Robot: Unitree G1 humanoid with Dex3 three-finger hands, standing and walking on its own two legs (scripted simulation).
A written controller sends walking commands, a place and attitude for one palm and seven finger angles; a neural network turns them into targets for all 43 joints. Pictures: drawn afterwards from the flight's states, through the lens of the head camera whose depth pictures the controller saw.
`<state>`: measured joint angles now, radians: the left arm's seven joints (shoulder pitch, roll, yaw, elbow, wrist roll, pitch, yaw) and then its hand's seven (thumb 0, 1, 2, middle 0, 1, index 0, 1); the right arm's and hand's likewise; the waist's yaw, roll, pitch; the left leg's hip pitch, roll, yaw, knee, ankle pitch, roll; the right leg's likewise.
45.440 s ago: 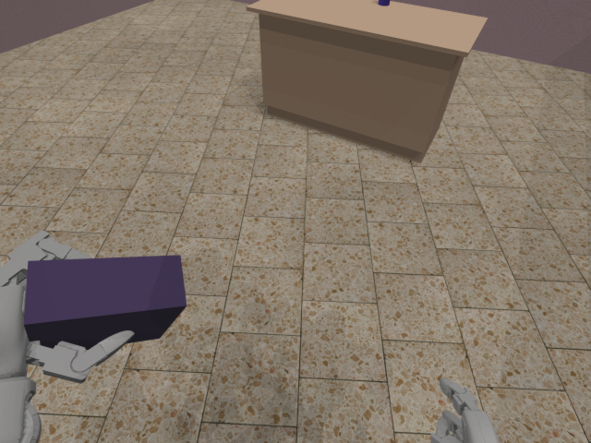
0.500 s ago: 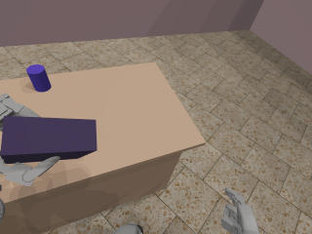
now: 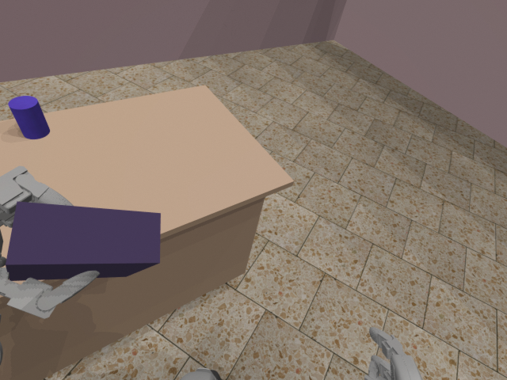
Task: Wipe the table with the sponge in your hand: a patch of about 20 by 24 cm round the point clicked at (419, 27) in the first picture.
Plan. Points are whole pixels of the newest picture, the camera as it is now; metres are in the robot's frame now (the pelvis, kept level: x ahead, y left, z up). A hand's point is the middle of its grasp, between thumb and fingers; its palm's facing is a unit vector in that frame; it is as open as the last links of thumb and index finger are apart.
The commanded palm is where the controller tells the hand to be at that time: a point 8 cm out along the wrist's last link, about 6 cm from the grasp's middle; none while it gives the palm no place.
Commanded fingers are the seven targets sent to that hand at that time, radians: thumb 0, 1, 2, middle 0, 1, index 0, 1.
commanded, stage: stop stepping back and stand still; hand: left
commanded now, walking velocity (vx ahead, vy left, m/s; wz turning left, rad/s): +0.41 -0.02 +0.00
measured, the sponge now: (104, 247) +0.24 +0.20 +0.15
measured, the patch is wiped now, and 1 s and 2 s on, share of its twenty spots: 1.00 1.00 1.00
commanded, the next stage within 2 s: stand and wait in 1.40 s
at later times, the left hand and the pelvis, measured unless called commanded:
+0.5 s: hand out of the picture +0.01 +0.27 +0.20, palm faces +0.42 -0.82 -0.38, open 9.8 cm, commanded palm -0.04 +0.31 +0.19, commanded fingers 0.00 0.10 1.30 -1.20 -1.60 -1.20 -1.60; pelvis -0.18 +0.02 +0.00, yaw +4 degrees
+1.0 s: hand out of the picture -0.08 +0.25 +0.19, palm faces +0.47 -0.78 -0.42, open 9.8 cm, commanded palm -0.13 +0.28 +0.19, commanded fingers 0.00 0.10 1.30 -1.20 -1.60 -1.20 -1.60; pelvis -0.26 -0.01 +0.00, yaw +6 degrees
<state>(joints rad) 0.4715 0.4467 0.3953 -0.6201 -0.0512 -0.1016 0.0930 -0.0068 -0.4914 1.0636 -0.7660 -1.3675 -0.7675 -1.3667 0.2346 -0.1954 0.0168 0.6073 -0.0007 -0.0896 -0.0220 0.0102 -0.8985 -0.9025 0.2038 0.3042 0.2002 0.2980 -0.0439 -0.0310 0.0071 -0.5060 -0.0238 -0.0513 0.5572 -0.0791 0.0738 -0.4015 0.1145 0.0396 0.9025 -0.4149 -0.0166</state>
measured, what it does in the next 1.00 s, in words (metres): walks backwards: right foot, then left foot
